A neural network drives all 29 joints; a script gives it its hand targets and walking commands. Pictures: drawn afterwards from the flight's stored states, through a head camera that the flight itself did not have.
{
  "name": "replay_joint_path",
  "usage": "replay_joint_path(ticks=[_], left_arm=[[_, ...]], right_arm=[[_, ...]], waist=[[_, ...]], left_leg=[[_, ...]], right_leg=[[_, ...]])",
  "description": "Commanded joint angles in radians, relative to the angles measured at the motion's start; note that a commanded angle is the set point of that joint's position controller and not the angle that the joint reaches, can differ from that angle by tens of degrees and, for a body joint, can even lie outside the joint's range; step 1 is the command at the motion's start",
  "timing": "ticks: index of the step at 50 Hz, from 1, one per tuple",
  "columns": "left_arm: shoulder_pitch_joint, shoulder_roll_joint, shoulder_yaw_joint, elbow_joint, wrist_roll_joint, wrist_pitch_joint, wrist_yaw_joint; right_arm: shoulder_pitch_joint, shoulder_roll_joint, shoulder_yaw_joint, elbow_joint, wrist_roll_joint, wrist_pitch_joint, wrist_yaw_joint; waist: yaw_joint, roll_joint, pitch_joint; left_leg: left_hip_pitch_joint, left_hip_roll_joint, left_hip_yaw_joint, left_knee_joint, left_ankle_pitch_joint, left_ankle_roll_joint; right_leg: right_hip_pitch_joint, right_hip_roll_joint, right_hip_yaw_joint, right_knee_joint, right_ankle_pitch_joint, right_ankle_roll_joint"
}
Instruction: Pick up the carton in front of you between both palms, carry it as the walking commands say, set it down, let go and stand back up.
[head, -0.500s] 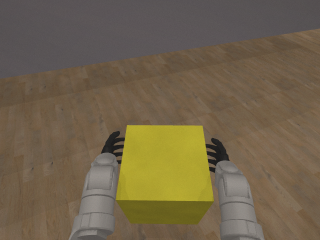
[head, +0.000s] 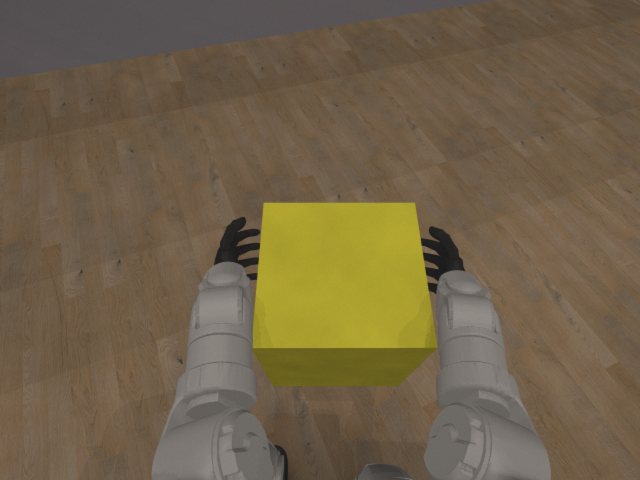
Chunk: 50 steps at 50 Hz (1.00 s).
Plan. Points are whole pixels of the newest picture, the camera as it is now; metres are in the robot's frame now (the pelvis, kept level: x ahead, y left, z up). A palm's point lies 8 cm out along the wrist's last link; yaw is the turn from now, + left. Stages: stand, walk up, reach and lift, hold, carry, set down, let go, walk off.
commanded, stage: set down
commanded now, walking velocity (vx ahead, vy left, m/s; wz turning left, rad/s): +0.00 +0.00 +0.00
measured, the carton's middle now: (337, 303) +0.35 -0.01 -0.08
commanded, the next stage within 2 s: none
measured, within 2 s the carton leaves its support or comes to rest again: neither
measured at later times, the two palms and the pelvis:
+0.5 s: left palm (251, 322) +0.36 +0.13 -0.20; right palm (410, 305) +0.42 -0.16 -0.19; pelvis -0.03 -0.05 -0.13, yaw +1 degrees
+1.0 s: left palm (260, 338) +0.39 +0.13 -0.35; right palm (392, 323) +0.45 -0.16 -0.35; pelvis -0.05 -0.04 -0.24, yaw -2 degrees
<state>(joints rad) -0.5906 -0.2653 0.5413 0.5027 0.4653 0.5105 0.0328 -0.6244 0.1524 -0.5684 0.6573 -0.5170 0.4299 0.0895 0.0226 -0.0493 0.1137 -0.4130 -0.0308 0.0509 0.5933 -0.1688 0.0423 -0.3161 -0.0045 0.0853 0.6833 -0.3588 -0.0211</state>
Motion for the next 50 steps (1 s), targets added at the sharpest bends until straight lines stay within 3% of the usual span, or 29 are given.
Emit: replay_joint_path(ticks=[1, 5, 10, 12, 15, 21, 25, 30, 34, 36, 37, 39, 44, 50], left_arm=[[-0.341, -0.598, -0.3, 0.091, -0.12, -0.107, -0.12], [-0.369, -0.644, -0.414, 0.086, -0.163, -0.269, -0.1], [-0.481, -0.735, -0.641, 0.013, -0.249, -0.405, -0.074], [-0.507, -0.739, -0.712, -0.048, -0.28, -0.417, -0.068], [-0.51, -0.715, -0.756, -0.097, -0.306, -0.401, -0.076], [-0.578, -0.736, -0.717, -0.036, -0.31, -0.31, -0.146], [-0.629, -0.745, -0.664, 0.022, -0.307, -0.271, -0.186], [-0.661, -0.728, -0.606, 0.072, -0.303, -0.268, -0.199], [-0.694, -0.714, -0.586, 0.083, -0.311, -0.283, -0.191], [-0.728, -0.716, -0.593, 0.076, -0.325, -0.286, -0.186], [-0.76, -0.709, -0.598, 0.068, -0.334, -0.291, -0.182], [-0.757, -0.716, -0.596, 0.076, -0.335, -0.293, -0.169], [-0.776, -0.684, -0.555, 0.081, -0.325, -0.304, -0.118], [-0.883, -0.663, -0.552, 0.055, -0.345, -0.309, -0.08]], right_arm=[[-0.398, 0.526, 0.259, 0.076, 0.106, -0.109, 0.163], [-0.425, 0.566, 0.364, 0.088, 0.165, -0.255, 0.162], [-0.503, 0.683, 0.607, 0.029, 0.299, -0.367, 0.152], [-0.522, 0.706, 0.687, -0.026, 0.352, -0.374, 0.136], [-0.545, 0.733, 0.762, -0.072, 0.402, -0.352, 0.111], [-0.582, 0.817, 0.746, 0.01, 0.386, -0.257, 0.11], [-0.614, 0.834, 0.694, 0.074, 0.367, -0.218, 0.115], [-0.662, 0.819, 0.662, 0.116, 0.366, -0.22, 0.102], [-0.702, 0.792, 0.665, 0.123, 0.377, -0.236, 0.083], [-0.719, 0.765, 0.66, 0.126, 0.376, -0.241, 0.071], [-0.729, 0.763, 0.656, 0.135, 0.378, -0.245, 0.065], [-0.763, 0.743, 0.673, 0.119, 0.389, -0.248, 0.063], [-0.859, 0.711, 0.734, 0.1, 0.444, -0.255, 0.08], [-0.92, 0.636, 0.714, 0.153, 0.443, -0.255, 0.091]], waist=[[-0.013, 0.051, -0.295], [-0.027, 0.045, -0.492], [-0.02, 0.023, -0.895], [-0.002, 0.025, -1.07], [0.032, 0.019, -1.19], [0.049, -0.005, -1.051], [0.048, -0.006, -1.036], [0.058, -0.014, -1.079], [0.062, -0.022, -1.143], [0.05, -0.01, -1.184], [0.036, -0.01, -1.201], [0.045, -0.003, -1.225], [0.106, -0.055, -1.264], [0.089, -0.054, -1.26]], left_leg=[[0.34, -0.029, -0.187, 0.003, -0.008, -0.068], [0.249, -0.046, -0.18, 0.139, 0.179, -0.054], [0.212, -0.064, -0.17, 0.363, 0.4, -0.052], [0.189, -0.074, -0.154, 0.436, 0.435, -0.054], [0.032, -0.096, -0.105, 0.514, 0.364, -0.061], [-0.341, -0.107, -0.044, 0.595, 0.08, -0.06], [-0.511, -0.108, -0.028, 0.66, 0.058, -0.062], [-0.676, -0.112, -0.017, 0.743, 0.087, -0.07], [-0.795, -0.117, -0.004, 0.812, 0.102, -0.081], [-0.871, -0.12, 0.002, 0.839, 0.102, -0.091], [-0.886, -0.117, 0.003, 0.856, 0.081, -0.092], [-0.877, -0.12, 0.003, 0.875, 0.106, -0.101], [-0.859, -0.117, 0.006, 0.939, 0.109, -0.096], [-0.854, -0.107, 0.004, 1.011, 0.064, -0.106]], right_leg=[[-0.46, 0.103, -0.003, -0.068, 0.037, -0.047], [-0.597, 0.13, -0.011, 0.04, 0.091, -0.035], [-0.787, 0.154, -0.028, 0.205, 0.144, -0.008], [-0.825, 0.162, -0.031, 0.265, 0.178, 0.004], [-0.828, 0.169, -0.03, 0.331, 0.204, 0.019], [-0.928, 0.168, -0.018, 0.387, 0.034, 0.029], [-0.985, 0.169, -0.014, 0.442, 0.036, 0.03], [-1.034, 0.173, -0.013, 0.521, 0.103, 0.035], [-1.046, 0.175, -0.015, 0.588, 0.16, 0.043], [-1.013, 0.173, -0.017, 0.628, 0.199, 0.047], [-1.034, 0.173, -0.021, 0.638, 0.159, 0.048], [-1.077, 0.184, -0.041, 0.68, 0.18, 0.047], [-1.214, 0.194, -0.067, 0.767, 0.118, 0.053], [-1.376, 0.192, -0.09, 0.849, 0.025, 0.036]])
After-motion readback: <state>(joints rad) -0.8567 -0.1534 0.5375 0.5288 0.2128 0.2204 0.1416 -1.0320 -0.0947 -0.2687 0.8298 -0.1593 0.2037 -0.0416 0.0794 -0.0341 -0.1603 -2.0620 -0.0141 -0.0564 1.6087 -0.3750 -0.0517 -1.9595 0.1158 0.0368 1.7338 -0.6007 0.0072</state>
